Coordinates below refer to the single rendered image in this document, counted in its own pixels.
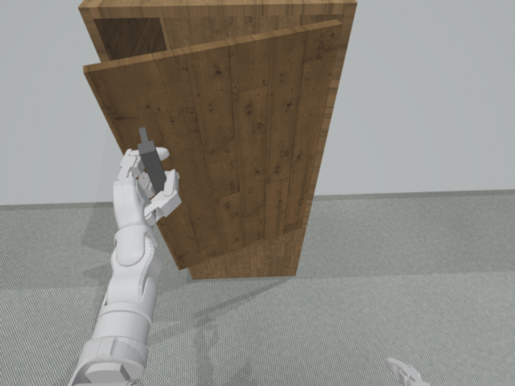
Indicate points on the cupboard door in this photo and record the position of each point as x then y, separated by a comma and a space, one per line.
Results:
241, 119

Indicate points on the left robot hand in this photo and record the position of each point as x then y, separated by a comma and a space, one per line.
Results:
130, 196

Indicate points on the right robot hand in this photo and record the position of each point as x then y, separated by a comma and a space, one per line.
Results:
407, 374

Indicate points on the handle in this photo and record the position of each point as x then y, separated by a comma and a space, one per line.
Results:
151, 161

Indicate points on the robot left forearm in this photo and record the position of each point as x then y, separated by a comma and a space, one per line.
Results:
117, 350

